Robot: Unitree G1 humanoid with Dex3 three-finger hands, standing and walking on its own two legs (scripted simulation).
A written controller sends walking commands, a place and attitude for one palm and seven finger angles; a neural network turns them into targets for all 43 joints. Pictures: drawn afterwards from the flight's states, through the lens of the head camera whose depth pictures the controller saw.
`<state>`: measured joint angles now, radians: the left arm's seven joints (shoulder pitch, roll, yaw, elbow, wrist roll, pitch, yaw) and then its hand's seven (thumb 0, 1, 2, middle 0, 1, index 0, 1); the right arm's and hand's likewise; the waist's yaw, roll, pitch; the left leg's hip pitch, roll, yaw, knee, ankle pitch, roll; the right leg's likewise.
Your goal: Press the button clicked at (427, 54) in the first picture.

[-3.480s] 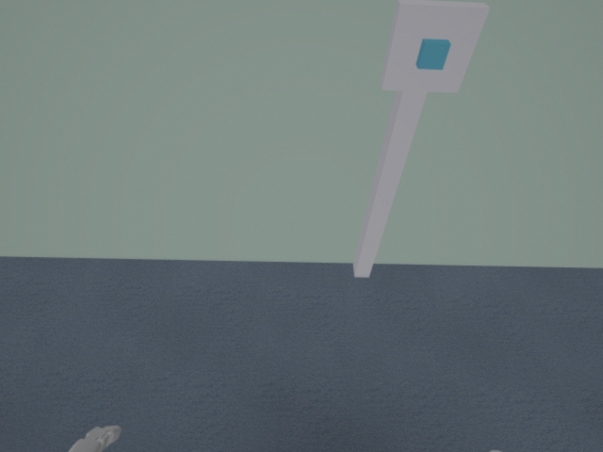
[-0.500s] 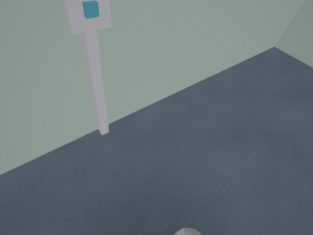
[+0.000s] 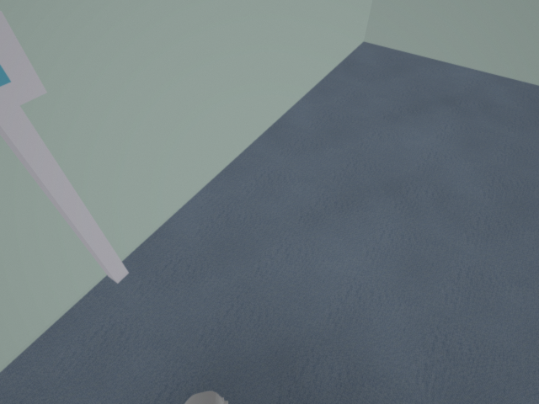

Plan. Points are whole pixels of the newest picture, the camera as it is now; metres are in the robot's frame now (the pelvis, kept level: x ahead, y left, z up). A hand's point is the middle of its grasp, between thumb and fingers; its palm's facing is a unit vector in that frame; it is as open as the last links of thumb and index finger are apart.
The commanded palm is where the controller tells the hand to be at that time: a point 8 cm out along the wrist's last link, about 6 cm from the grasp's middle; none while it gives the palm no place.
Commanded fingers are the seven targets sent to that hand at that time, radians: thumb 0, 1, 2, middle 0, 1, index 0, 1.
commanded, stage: walk to a spot facing it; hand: left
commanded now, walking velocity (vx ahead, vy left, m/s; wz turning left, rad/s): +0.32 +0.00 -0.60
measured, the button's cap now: out of the picture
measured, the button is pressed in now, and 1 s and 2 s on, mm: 0 0 0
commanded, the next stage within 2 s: none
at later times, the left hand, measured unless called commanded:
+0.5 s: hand (153, 329) +0.28 +0.24 -0.17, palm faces -0.25 -0.96 -0.15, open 7.4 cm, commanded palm none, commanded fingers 0.00 0.90 0.90 -0.20 -0.30 -0.20 -0.30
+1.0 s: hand (246, 229) +0.53 +0.08 -0.17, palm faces -0.54 -0.81 -0.22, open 7.3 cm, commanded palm none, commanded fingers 0.00 0.90 0.90 -0.20 -0.30 -0.20 -0.30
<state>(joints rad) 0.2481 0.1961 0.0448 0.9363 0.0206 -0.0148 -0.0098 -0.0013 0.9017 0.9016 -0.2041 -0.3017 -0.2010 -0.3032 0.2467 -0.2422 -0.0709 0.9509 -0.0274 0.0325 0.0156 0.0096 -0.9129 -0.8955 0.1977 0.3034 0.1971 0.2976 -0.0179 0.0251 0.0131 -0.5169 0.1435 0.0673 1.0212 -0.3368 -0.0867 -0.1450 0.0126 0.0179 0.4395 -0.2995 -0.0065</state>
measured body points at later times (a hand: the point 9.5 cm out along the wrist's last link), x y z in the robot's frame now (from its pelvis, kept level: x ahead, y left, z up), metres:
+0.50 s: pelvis +0.16 +0.07 +0.01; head +0.19 +0.10 +0.45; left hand +0.30 +0.29 -0.16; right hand +0.07 -0.14 -0.13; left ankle +0.13 +0.15 -0.74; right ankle +0.14 -0.09 -0.62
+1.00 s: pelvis +0.36 -0.04 +0.00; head +0.39 -0.06 +0.44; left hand +0.56 +0.13 -0.15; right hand +0.28 -0.28 -0.15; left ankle +0.46 +0.10 -0.65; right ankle +0.33 -0.10 -0.74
